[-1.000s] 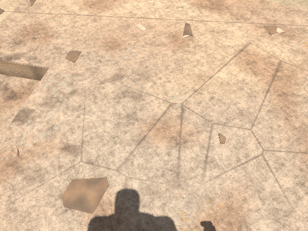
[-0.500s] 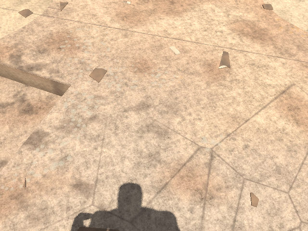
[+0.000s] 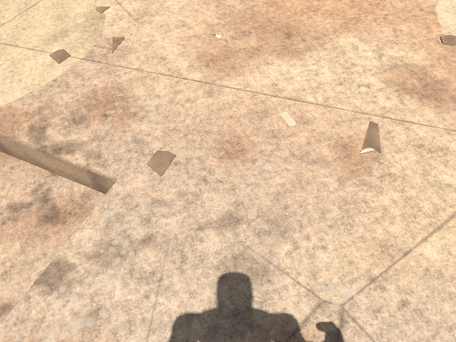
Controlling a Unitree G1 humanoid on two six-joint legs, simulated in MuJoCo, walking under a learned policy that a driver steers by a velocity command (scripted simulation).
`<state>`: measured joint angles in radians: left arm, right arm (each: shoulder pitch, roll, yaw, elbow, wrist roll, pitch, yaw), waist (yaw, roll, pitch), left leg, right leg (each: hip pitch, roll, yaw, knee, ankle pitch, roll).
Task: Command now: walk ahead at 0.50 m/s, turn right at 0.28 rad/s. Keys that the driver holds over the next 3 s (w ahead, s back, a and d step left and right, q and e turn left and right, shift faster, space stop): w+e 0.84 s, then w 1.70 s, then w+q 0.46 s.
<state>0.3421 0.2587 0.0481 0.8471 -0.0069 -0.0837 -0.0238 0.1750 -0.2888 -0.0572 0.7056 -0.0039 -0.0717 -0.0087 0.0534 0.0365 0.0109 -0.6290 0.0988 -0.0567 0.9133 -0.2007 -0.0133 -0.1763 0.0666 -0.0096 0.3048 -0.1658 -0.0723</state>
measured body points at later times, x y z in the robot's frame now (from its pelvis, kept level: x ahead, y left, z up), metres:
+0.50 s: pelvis +0.26 +0.04 +0.00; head +0.28 +0.04 +0.45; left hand +0.48 +0.27 -0.10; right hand +0.24 -0.25 -0.12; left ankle +0.26 +0.15 -0.75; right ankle +0.30 -0.14 -0.67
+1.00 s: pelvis +0.49 -0.12 +0.00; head +0.51 -0.15 +0.45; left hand +0.70 +0.08 -0.10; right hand +0.50 -0.44 -0.10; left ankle +0.68 -0.01 -0.68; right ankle +0.45 -0.17 -0.75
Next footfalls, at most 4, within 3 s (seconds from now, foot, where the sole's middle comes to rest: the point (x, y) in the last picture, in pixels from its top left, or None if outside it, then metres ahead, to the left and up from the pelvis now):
0.24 left None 0.30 0.15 -0.78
0.74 right None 0.48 -0.19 -0.78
1.26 left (306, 234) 0.85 -0.16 -0.78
1.78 right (411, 210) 0.95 -0.53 -0.78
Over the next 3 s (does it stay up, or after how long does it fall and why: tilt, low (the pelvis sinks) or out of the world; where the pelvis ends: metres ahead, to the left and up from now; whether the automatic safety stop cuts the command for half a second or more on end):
stays up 1.43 -0.72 -0.01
